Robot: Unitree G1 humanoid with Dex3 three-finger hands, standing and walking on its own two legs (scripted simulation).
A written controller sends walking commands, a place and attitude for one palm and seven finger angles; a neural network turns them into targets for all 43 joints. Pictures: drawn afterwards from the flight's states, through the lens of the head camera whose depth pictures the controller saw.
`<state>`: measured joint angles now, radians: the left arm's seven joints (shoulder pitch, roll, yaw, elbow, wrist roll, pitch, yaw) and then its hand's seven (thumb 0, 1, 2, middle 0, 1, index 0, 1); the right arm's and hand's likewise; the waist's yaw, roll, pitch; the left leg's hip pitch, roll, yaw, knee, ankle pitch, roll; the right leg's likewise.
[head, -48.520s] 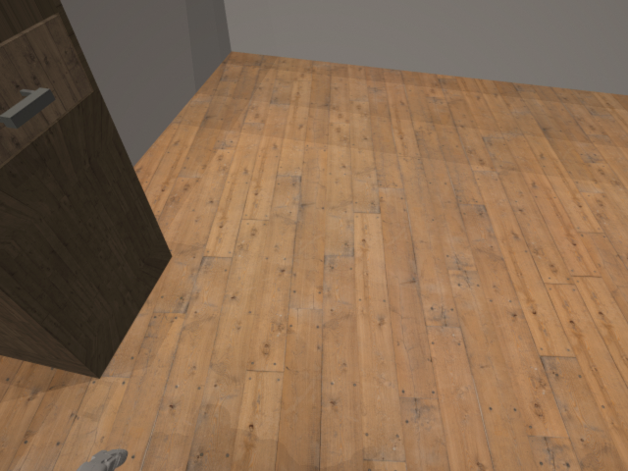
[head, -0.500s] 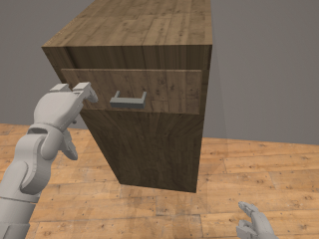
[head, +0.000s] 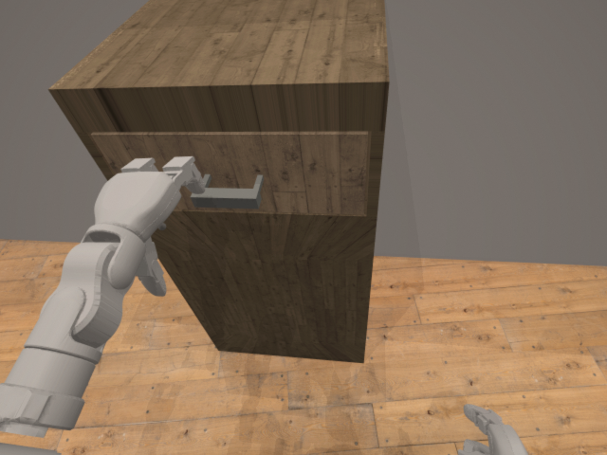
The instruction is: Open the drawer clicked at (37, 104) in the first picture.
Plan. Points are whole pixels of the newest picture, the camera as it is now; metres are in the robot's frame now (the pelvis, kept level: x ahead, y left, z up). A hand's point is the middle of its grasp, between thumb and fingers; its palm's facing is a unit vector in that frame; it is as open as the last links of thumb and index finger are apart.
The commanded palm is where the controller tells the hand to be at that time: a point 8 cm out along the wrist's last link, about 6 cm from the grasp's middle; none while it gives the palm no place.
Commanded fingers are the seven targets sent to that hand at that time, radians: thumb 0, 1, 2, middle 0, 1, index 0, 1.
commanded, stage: move the hooked fingers above the handle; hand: left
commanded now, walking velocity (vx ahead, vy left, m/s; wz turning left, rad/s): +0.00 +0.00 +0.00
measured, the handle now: (229, 189) +0.51 +0.19 +0.05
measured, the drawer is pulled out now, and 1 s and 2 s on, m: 0.00 0.00 0.00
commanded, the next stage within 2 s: none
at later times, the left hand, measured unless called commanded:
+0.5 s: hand (194, 208) +0.40 +0.20 +0.12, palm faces +0.00 -0.06 -1.00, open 13.9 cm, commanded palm +0.38 +0.21 +0.18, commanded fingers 0.00 -0.50 0.30 -0.30 -1.20 -0.30 -1.20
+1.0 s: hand (225, 188) +0.46 +0.18 +0.10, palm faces -0.02 -0.04 -1.00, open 13.8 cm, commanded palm +0.43 +0.19 +0.17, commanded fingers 0.00 -0.50 0.30 -0.30 -1.20 -0.30 -1.20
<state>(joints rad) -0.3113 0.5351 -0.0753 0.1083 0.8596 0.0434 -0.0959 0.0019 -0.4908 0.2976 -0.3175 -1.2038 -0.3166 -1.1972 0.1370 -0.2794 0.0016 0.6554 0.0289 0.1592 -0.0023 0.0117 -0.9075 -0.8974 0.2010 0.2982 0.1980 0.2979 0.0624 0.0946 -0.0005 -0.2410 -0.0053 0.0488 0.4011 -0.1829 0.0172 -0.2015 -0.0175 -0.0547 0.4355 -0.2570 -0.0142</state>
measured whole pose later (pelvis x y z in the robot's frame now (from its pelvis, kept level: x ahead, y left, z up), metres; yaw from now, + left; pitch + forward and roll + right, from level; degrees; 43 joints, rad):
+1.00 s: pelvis +0.03 -0.01 -0.01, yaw -1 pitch +8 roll +1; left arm -0.63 0.45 -0.14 0.55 0.95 0.03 0.01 0.00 -0.49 0.30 -0.32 -1.20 -0.32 -1.20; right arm 0.22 -0.26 -0.03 0.67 0.04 0.19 -0.02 0.01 -0.91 -0.90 0.20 0.30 0.20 0.30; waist 0.00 0.06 -0.06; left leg -0.36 0.01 0.07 0.49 -0.26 0.01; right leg -0.33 -0.01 -0.03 0.53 -0.33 -0.02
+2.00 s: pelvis +0.02 +0.00 -0.01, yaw -2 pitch +7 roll +1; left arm -0.63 0.48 -0.12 0.56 0.94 0.00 0.01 0.00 -0.49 0.30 -0.32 -1.20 -0.32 -1.20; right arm 0.28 -0.28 -0.05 0.69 0.04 0.19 -0.02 0.01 -0.91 -0.90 0.20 0.30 0.20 0.30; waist -0.01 0.07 -0.07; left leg -0.37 0.01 0.07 0.50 -0.26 0.01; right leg -0.34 -0.01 -0.02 0.53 -0.32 -0.02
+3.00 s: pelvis +0.02 -0.01 -0.01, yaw -1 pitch +7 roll +1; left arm -0.58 0.46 -0.13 0.55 0.94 -0.04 0.00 0.00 -0.49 0.30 -0.32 -1.20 -0.32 -1.20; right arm 0.25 -0.27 -0.04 0.68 0.04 0.18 -0.04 0.01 -0.91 -0.90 0.20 0.30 0.20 0.30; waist 0.00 0.06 -0.07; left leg -0.37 0.01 0.06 0.51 -0.26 0.00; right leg -0.34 0.00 -0.03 0.55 -0.33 -0.03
